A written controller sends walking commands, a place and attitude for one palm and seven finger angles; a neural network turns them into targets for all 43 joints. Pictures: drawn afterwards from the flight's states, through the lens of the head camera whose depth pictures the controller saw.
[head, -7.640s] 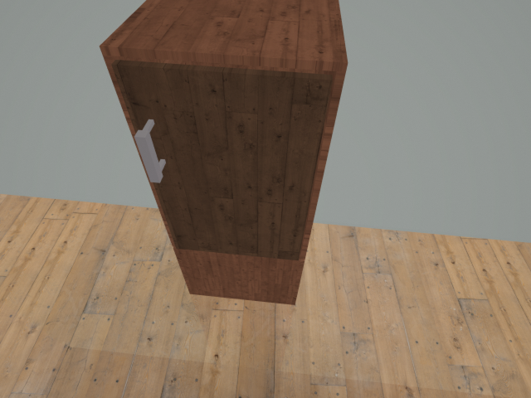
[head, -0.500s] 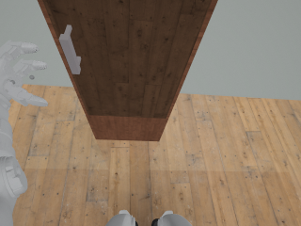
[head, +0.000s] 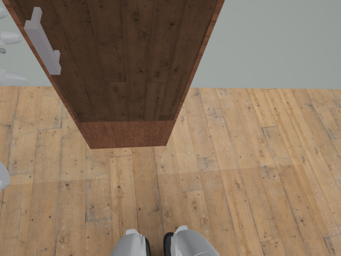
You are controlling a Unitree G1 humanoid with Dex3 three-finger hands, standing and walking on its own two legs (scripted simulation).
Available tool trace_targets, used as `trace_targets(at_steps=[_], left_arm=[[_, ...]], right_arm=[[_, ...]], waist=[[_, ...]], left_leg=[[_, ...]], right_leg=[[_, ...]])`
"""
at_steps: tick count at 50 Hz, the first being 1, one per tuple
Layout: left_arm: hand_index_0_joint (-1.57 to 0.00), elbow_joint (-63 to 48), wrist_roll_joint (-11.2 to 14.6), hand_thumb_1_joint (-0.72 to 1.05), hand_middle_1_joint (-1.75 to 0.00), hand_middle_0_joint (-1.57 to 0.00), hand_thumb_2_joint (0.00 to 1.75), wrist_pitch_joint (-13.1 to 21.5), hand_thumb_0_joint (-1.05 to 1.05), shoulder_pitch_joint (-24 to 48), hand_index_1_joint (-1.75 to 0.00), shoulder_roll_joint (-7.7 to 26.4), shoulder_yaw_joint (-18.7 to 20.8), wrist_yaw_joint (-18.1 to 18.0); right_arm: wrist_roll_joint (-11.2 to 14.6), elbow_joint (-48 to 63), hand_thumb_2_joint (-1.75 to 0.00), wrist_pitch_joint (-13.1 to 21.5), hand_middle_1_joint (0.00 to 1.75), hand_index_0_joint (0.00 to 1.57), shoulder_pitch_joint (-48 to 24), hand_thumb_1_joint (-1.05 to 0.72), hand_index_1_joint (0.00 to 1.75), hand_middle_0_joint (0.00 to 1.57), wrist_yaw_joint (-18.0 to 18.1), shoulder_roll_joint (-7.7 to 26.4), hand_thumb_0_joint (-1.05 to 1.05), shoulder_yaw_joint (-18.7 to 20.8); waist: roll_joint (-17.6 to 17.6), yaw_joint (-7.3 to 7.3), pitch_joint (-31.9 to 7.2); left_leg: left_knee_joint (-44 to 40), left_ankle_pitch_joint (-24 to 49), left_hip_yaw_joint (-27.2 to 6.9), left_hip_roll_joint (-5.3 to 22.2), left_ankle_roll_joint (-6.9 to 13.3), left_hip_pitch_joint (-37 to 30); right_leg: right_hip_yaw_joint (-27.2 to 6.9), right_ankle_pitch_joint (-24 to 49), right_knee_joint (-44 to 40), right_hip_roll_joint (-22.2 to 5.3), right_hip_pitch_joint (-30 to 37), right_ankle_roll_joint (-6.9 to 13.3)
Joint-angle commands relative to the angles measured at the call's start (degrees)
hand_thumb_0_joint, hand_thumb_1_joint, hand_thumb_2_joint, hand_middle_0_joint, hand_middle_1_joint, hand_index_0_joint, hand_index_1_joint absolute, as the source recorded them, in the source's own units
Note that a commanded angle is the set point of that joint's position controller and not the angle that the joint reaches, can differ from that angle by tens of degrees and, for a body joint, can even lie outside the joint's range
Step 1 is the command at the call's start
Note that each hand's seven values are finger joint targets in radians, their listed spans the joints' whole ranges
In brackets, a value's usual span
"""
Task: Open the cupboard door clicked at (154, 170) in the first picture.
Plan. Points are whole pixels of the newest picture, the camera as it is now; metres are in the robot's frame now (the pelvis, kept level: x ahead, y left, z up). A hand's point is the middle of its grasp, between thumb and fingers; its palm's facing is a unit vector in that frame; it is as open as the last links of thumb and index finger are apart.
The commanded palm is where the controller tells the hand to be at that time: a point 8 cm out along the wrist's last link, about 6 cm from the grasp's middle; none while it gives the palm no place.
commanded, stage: move the hooked fingers beside the handle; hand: left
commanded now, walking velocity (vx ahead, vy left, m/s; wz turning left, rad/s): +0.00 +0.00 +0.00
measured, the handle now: (46, 43) +0.56 +0.21 +0.09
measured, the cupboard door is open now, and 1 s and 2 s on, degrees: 0 0 0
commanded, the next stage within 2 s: slide the fingers in behind the handle in 0.70 s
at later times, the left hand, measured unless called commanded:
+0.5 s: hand out of the picture +0.50 +0.28 +0.10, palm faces +0.01 -1.00 -0.01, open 14.0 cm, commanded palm +0.50 +0.31 +0.09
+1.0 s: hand (9, 56) +0.51 +0.27 +0.10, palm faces -0.01 -1.00 +0.01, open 14.0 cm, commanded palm +0.50 +0.30 +0.09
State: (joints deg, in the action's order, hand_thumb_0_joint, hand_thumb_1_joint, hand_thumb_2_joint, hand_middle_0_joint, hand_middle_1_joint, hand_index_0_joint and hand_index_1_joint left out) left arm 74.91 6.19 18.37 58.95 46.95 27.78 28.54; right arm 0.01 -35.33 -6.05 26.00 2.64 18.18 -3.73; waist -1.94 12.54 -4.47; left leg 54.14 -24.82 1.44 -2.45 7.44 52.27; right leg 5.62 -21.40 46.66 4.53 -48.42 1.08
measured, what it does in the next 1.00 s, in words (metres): stands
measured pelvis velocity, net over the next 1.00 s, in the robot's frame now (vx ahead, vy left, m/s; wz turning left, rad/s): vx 0.00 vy -0.01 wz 0.00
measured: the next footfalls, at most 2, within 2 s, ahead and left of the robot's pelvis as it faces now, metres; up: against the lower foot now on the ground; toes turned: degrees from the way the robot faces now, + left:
none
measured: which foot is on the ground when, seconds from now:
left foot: down 0.00-1.00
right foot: down 0.00-1.00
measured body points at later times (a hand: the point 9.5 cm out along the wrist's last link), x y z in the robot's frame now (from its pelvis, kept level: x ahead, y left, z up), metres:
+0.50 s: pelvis +0.01 -0.01 +0.00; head +0.15 +0.03 +0.43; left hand +0.50 +0.34 +0.10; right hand +0.00 -0.29 -0.08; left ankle +0.00 +0.02 -0.68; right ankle +0.00 -0.12 -0.68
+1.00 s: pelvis +0.00 -0.01 +0.00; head +0.15 +0.03 +0.42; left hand +0.51 +0.32 +0.10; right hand -0.02 -0.29 -0.09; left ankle +0.00 +0.02 -0.68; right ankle +0.00 -0.12 -0.68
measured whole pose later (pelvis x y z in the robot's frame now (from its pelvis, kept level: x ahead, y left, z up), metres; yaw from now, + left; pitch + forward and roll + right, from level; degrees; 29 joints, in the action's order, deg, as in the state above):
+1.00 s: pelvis +0.00 -0.01 +0.00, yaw +0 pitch +23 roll -7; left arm 73.0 7.6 18.0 56.5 46.0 27.1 29.6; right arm 0.9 -34.9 -6.7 25.2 2.4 17.4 -4.3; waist -1.8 11.5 -4.8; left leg 55.0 -25.7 0.7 -1.5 6.8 52.4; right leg 6.1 -21.7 46.7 5.6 -48.3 2.0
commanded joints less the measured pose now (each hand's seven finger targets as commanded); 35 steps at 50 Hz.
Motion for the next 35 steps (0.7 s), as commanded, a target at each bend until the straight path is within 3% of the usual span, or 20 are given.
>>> trace_targets(at_steps=[1,3,4,5,8,10,11,12,13,15,17,19,22,24,27,28,29,33,35], left_arm=[[-0.3,-10.59,0.9,-0.5,-1.2,-0.3,0.3,2.19,0.0,19.53,-1.2,17.3,1.98,0.6],[-0.3,-13.38,0.98,-0.5,-1.2,-0.3,0.3,2.64,0.0,19.5,-1.2,19.09,3.37,0.41],[-0.3,-14.26,1.09,-0.5,-1.2,-0.3,0.3,2.84,0.0,20.17,-1.2,17.77,2.28,0.5],[-0.3,-14.23,1.18,-0.5,-1.2,-0.3,0.3,2.86,0.0,18.42,-1.2,19.82,4.46,0.22],[-0.3,-18.0,1.71,-0.5,-1.2,-0.3,0.3,4.09,0.0,22.19,-1.2,18.3,3.34,0.02],[-0.3,-15.36,1.42,-0.5,-1.2,-0.3,0.3,3.5,0.0,19.63,-1.2,19.75,4.62,-0.2],[-0.3,-14.28,1.51,-0.5,-1.2,-0.3,0.3,3.09,0.0,19.59,-1.2,17.8,3.09,0.02],[-0.3,-14.6,1.38,-0.5,-1.2,-0.3,0.3,3.0,0.0,19.45,-1.2,19.13,3.88,-0.02],[-0.3,-14.7,1.5,-0.5,-1.2,-0.3,0.3,3.0,0.0,19.01,-1.2,18.1,3.17,0.24],[-0.3,-14.82,1.32,-0.5,-1.2,-0.3,0.3,3.01,0.0,17.86,-1.2,20.18,4.58,0.34],[-0.3,-12.99,1.75,-0.5,-1.2,-0.3,0.3,2.59,0.0,17.06,-1.2,17.29,2.33,0.97],[-0.3,-13.96,1.96,-0.5,-1.2,-0.3,0.3,3.09,0.0,17.97,-1.2,18.76,3.24,1.43],[-0.3,-15.4,2.56,-0.5,-1.2,-0.3,0.3,3.54,0.0,17.44,-1.2,16.67,2.09,1.87],[-0.3,-14.74,3.13,-0.5,-1.2,-0.3,0.3,3.55,0.0,18.59,-1.2,12.99,-0.64,2.22],[-0.3,-13.04,3.0,-0.5,-1.2,-0.3,0.3,2.78,0.0,19.34,-1.2,15.7,1.33,1.59],[-0.3,-13.83,2.76,-0.5,-1.2,-0.3,0.3,3.07,0.0,20.19,-1.2,16.57,1.65,1.3],[-0.3,-13.88,2.46,-0.5,-1.2,-0.3,0.3,3.1,0.0,21.48,-1.2,15.26,0.21,1.17],[-0.3,-14.51,1.87,-0.5,-1.2,-0.3,0.3,4.01,0.0,23.49,-1.2,17.01,1.19,0.1],[-0.3,-13.39,1.8,-0.5,-1.2,-0.3,0.3,3.81,0.0,22.45,-1.2,17.55,1.54,0.42]], right_arm=[[-0.37,1.74,-0.9,-0.12,0.3,0.2,11.34,-0.9,0.3,0.2,0.7,12.77,0.0,4.33],[-0.42,2.36,-0.9,-0.14,0.3,0.2,11.56,-0.9,0.3,0.2,0.71,12.82,0.0,4.5],[-0.31,2.29,-0.9,-0.39,0.3,0.2,11.51,-0.9,0.3,0.2,0.56,12.56,0.0,4.43],[-0.47,2.47,-0.9,-0.05,0.3,0.2,11.43,-0.9,0.3,0.2,0.5,12.78,0.0,4.84],[-0.39,2.19,-0.9,-0.45,0.3,0.2,11.44,-0.9,0.3,0.2,0.24,12.3,0.0,4.65],[-0.44,1.82,-0.9,-0.13,0.3,0.2,11.43,-0.9,0.3,0.2,0.33,12.49,0.0,4.89],[-0.21,1.87,-0.9,-0.23,0.3,0.2,11.24,-0.9,0.3,0.2,0.22,12.27,0.0,4.55],[-0.24,1.9,-0.9,-0.19,0.3,0.2,11.07,-0.9,0.3,0.2,0.35,12.38,0.0,4.55],[-0.03,2.18,-0.9,-0.19,0.3,0.2,10.95,-0.9,0.3,0.2,0.39,12.15,0.0,4.38],[-0.15,2.12,-0.9,-0.06,0.3,0.2,10.92,-0.9,0.3,0.2,0.43,12.25,0.0,4.61],[0.27,2.38,-0.9,-0.27,0.3,0.2,10.26,-0.9,0.3,0.2,0.44,11.96,0.0,4.27],[0.31,2.43,-0.9,-0.23,0.3,0.2,10.05,-0.9,0.3,0.2,0.72,12.12,0.0,4.32],[0.37,2.64,-0.9,-0.34,0.3,0.2,9.59,-0.9,0.3,0.2,0.52,11.84,0.0,4.35],[0.56,2.15,-0.9,-0.73,0.3,0.2,9.38,-0.9,0.3,0.2,0.49,11.56,0.0,4.25],[0.62,2.16,-0.9,-0.37,0.3,0.2,9.04,-0.9,0.3,0.2,0.8,12.0,0.0,4.29],[0.69,2.26,-0.9,-0.26,0.3,0.2,8.97,-0.9,0.3,0.2,0.99,12.07,0.0,4.09],[0.66,2.17,-0.9,-0.37,0.3,0.2,8.92,-0.9,0.3,0.2,0.82,11.71,0.0,3.8],[0.55,2.11,-0.9,-0.14,0.3,0.2,8.89,-0.9,0.3,0.2,1.04,11.89,0.0,3.79],[0.59,2.02,-0.9,0.13,0.3,0.2,8.86,-0.9,0.3,0.2,1.04,11.95,0.0,3.82]], waist=[[-11.88,-1.12,-27.57],[-12.16,-1.72,-28.9],[-13.12,-1.4,-29.52],[-12.57,-2.06,-29.43],[-14.94,-1.46,-30.47],[-12.75,-1.38,-29.2],[-12.33,-0.97,-28.13],[-11.63,-1.3,-27.92],[-14.15,-1.58,-28.27],[-12.9,-2.02,-28.67],[-10.54,-1.05,-25.72],[-12.46,-1.64,-27.32],[-13.18,-1.81,-27.92],[-13.01,-0.85,-27.03],[-9.31,-0.6,-25.6],[-11.2,-1.03,-26.33],[-12.99,-0.69,-26.63],[-11.14,-0.21,-27.04],[-11.87,-0.4,-28.05]], left_leg=[[-5.16,39.98,-14.15,7.19,-9.84,-35.91],[-5.0,41.63,-14.13,7.13,-9.85,-36.25],[-5.16,42.15,-14.15,7.5,-10.07,-38.0],[-5.09,41.31,-13.75,7.24,-9.76,-36.97],[-4.8,44.0,-14.31,7.51,-10.05,-39.83],[-4.96,42.61,-13.68,7.29,-9.72,-37.94],[-4.93,40.14,-12.75,6.93,-9.14,-36.35],[-4.99,39.49,-12.44,6.69,-8.94,-34.99],[-4.8,40.82,-11.98,6.57,-9.04,-35.87],[-4.67,41.75,-11.82,6.52,-9.0,-35.49],[-4.76,37.85,-10.7,6.25,-8.19,-32.49],[-4.58,39.51,-10.84,6.2,-8.49,-33.64],[-4.52,41.05,-11.43,6.43,-8.73,-35.89],[-4.45,42.13,-12.36,6.96,-9.07,-38.11],[-4.56,35.28,-10.94,5.96,-7.81,-32.19],[-4.42,36.7,-11.08,5.81,-8.16,-32.7],[-4.4,37.33,-11.19,5.91,-8.5,-33.82],[-3.99,36.25,-11.89,6.01,-8.46,-33.3],[-3.78,35.39,-11.39,6.01,-8.35,-33.16]], right_leg=[[-2.19,10.08,-2.33,-0.05,-2.82,0.7],[-2.19,11.18,-2.12,0.02,-1.66,0.92],[-2.22,10.88,-2.35,0.17,-2.36,0.68],[-2.38,10.84,-2.57,0.21,-1.3,0.8],[-2.27,11.58,-2.35,0.38,-2.27,0.91],[-2.43,11.41,-3.01,0.47,-0.93,0.85],[-2.58,11.68,-3.37,0.48,-0.54,0.65],[-2.59,12.26,-3.31,0.42,0.83,0.74],[-2.72,13.04,-3.18,0.44,0.36,0.95],[-2.8,13.99,-3.25,0.58,1.93,0.9],[-2.91,13.85,-3.71,0.54,2.01,0.61],[-2.99,14.65,-3.18,0.55,2.63,0.9],[-2.87,14.08,-3.33,0.53,1.36,0.81],[-2.61,12.87,-3.44,0.65,-1.53,0.68],[-3.12,13.15,-3.62,0.43,1.73,0.66],[-3.1,13.58,-3.05,0.32,1.52,1.01],[-3.09,13.4,-3.07,0.3,0.62,0.83],[-2.95,12.77,-2.59,0.39,0.54,0.9],[-3.17,12.69,-2.69,0.4,0.92,0.75]])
